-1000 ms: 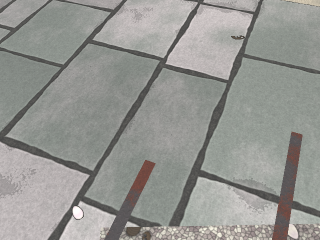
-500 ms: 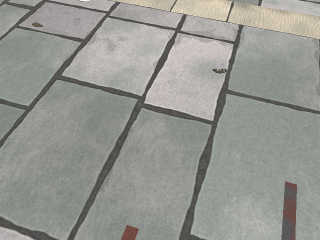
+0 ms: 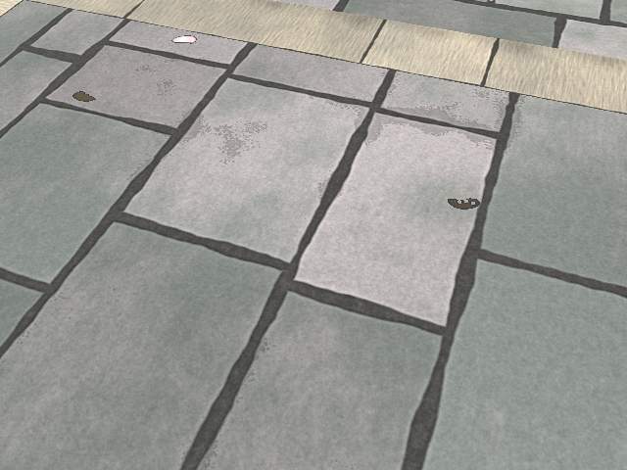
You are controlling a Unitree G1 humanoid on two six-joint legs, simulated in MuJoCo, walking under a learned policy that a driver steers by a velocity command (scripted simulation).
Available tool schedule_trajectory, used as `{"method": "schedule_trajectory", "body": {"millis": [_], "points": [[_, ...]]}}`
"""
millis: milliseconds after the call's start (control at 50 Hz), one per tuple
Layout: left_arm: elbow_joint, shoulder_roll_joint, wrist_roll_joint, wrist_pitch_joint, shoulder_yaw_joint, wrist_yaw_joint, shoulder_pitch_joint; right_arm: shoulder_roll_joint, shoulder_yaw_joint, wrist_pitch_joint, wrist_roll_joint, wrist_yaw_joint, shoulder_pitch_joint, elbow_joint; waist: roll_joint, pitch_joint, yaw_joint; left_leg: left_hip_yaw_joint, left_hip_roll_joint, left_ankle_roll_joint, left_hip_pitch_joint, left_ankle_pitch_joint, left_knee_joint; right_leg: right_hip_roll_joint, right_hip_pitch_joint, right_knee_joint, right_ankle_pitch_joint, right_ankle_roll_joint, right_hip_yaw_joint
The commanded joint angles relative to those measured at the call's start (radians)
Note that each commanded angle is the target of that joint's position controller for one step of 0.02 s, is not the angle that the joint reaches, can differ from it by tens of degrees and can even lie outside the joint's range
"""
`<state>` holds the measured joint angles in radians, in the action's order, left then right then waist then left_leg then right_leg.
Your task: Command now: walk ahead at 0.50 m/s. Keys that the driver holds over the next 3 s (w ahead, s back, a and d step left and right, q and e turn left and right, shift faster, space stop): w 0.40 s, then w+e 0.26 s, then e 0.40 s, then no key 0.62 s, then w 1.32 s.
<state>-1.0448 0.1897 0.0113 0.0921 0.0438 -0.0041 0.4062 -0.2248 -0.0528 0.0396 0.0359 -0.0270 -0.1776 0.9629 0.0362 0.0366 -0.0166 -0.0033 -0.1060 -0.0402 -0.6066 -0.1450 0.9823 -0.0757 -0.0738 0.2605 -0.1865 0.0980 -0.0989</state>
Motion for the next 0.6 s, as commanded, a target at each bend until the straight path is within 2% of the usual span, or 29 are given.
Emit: {"method": "schedule_trajectory", "body": {"millis": [20, 60, 120, 180, 220, 240, 260, 280, 300, 320, 340, 360, 400, 440, 480, 500, 540, 600], "points": [[0.033, 0.103, -0.001, 0.015, 0.010, 0.003, 0.032, -0.024, 0.004, 0.001, -0.007, -0.005, 0.072, -0.065, -0.092, 0.061, 0.008, -0.035, -0.002, 0.020, -0.051, 0.102, -0.139, 0.248, -0.031, -0.146, 0.292, 0.094, 0.160], [0.022, 0.108, -0.001, 0.016, 0.009, 0.006, 0.066, -0.013, 0.013, 0.004, -0.012, -0.006, 0.139, -0.086, -0.098, 0.066, -0.012, -0.056, 0.016, 0.018, -0.026, 0.145, -0.244, 0.247, -0.004, -0.145, 0.330, 0.089, 0.142], [-0.002, 0.112, 0.005, 0.013, 0.008, 0.012, 0.120, -0.019, 0.016, 0.008, -0.015, -0.003, 0.215, -0.112, -0.103, 0.076, -0.036, -0.074, 0.038, 0.000, -0.024, 0.148, -0.336, 0.270, 0.085, -0.127, 0.378, 0.096, 0.136], [-0.019, 0.122, 0.014, 0.006, 0.012, 0.022, 0.130, -0.035, 0.011, 0.017, -0.014, -0.001, 0.242, -0.134, -0.101, 0.085, -0.029, -0.072, 0.053, -0.035, -0.016, 0.071, -0.395, 0.308, 0.180, -0.073, 0.482, 0.098, 0.137], [-0.019, 0.136, 0.018, 0.004, 0.016, 0.027, 0.097, -0.049, 0.001, 0.028, -0.014, 0.007, 0.168, -0.117, -0.108, 0.048, 0.015, -0.092, 0.098, -0.070, 0.115, -0.008, -0.439, 0.308, 0.192, 0.036, 0.706, 0.077, 0.112], [-0.020, 0.144, 0.018, 0.001, 0.018, 0.026, 0.084, -0.063, -0.009, 0.035, -0.013, 0.014, 0.057, -0.081, -0.105, -0.008, 0.061, -0.107, 0.133, -0.090, 0.249, -0.021, -0.474, 0.293, 0.183, 0.165, 0.812, 0.065, 0.097], [-0.015, 0.138, 0.013, -0.001, 0.016, 0.024, 0.069, -0.090, -0.024, 0.045, -0.003, 0.024, -0.119, -0.021, -0.072, -0.100, 0.132, -0.097, 0.134, -0.120, 0.476, 0.017, -0.521, 0.251, 0.097, 0.365, 0.764, 0.044, 0.061], [0.020, 0.107, 0.003, 0.000, 0.004, 0.020, 0.068, -0.176, -0.049, 0.052, 0.023, 0.036, -0.304, 0.013, 0.023, -0.233, 0.186, 0.152, -0.090, -0.177, 0.742, -0.062, -0.530, 0.198, -0.117, 0.672, 0.419, 0.023, 0.024], [0.025, 0.018, -0.033, -0.001, -0.007, 0.007, 0.190, -0.250, -0.067, 0.044, 0.020, 0.031, -0.328, 0.018, 0.243, -0.334, 0.122, 0.649, -0.343, -0.328, 0.960, -0.121, -0.669, -0.005, -0.468, 1.025, -0.347, -0.016, 0.017], [0.025, 0.118, -0.006, -0.007, 0.018, 0.011, 0.090, -0.194, -0.057, 0.031, -0.016, 0.024, -0.230, 0.003, 0.050, -0.240, 0.108, 0.627, -0.279, -0.284, 0.862, -0.201, -0.714, 0.055, -0.558, 1.075, -0.299, 0.003, 0.152], [0.055, 0.115, -0.003, -0.002, 0.022, 0.006, 0.001, -0.137, -0.040, 0.033, -0.024, 0.021, -0.122, -0.015, 0.023, -0.104, 0.073, 0.463, -0.245, -0.249, 0.714, -0.168, -0.735, 0.099, -0.578, 1.040, -0.193, 0.007, 0.149], [0.059, 0.097, -0.002, 0.001, 0.020, 0.004, -0.033, -0.085, -0.026, 0.040, -0.020, 0.017, -0.076, -0.017, -0.017, -0.045, 0.046, 0.363, -0.200, -0.219, 0.600, -0.054, -0.771, 0.130, -0.538, 0.986, -0.129, 0.004, 0.146], [0.049, 0.061, 0.023, -0.023, 0.017, -0.005, -0.010, -0.030, -0.008, 0.053, -0.025, 0.025, -0.074, 0.008, 0.010, -0.014, -0.007, 0.219, -0.125, -0.168, 0.475, 0.063, -0.806, 0.164, -0.443, 0.901, -0.091, -0.018, 0.138], [0.046, 0.042, 0.024, -0.046, 0.017, -0.015, -0.004, -0.043, -0.008, 0.070, -0.023, 0.030, -0.129, 0.031, 0.010, -0.013, -0.020, 0.150, -0.116, -0.161, 0.454, 0.141, -0.825, 0.157, -0.430, 0.878, -0.078, -0.033, 0.132], [0.070, 0.047, 0.022, -0.061, 0.019, -0.020, -0.070, -0.073, -0.012, 0.079, -0.021, 0.033, -0.163, 0.043, 0.014, 0.020, -0.019, 0.091, -0.111, -0.151, 0.449, 0.133, -0.859, 0.166, -0.494, 0.838, -0.017, -0.042, 0.134], [0.085, 0.052, 0.020, -0.065, 0.019, -0.022, -0.113, -0.075, -0.012, 0.081, -0.020, 0.034, -0.180, 0.047, 0.014, 0.036, -0.012, 0.068, -0.107, -0.143, 0.456, 0.129, -0.872, 0.170, -0.533, 0.811, 0.023, -0.046, 0.135], [0.113, 0.058, 0.015, -0.067, 0.019, -0.025, -0.192, -0.068, -0.007, 0.081, -0.018, 0.035, -0.210, 0.051, 0.013, 0.058, 0.005, 0.023, -0.098, -0.126, 0.481, 0.154, -0.887, 0.169, -0.591, 0.737, 0.096, -0.051, 0.134], [0.149, 0.045, 0.010, -0.061, 0.009, -0.031, -0.288, -0.062, -0.001, 0.082, -0.020, 0.040, -0.233, 0.053, 0.014, 0.071, 0.023, -0.054, -0.082, -0.102, 0.512, 0.235, -0.885, 0.157, -0.587, 0.578, 0.189, -0.052, 0.094]]}}
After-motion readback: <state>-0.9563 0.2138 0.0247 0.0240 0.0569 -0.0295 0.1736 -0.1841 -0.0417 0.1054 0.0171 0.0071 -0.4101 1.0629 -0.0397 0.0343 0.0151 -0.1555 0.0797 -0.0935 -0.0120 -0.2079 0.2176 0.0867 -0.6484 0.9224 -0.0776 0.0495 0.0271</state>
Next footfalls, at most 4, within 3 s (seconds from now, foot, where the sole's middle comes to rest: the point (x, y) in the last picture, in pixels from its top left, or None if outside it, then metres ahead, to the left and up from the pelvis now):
0.26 left None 0.32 0.11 -0.78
0.82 right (373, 430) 0.59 -0.06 -0.78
1.42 left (290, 415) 0.62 0.12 -0.78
2.42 left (371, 286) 0.97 -0.08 -0.78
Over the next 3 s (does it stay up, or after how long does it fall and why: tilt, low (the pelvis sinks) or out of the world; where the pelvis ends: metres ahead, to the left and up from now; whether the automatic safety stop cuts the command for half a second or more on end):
stays up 1.09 -0.23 -0.03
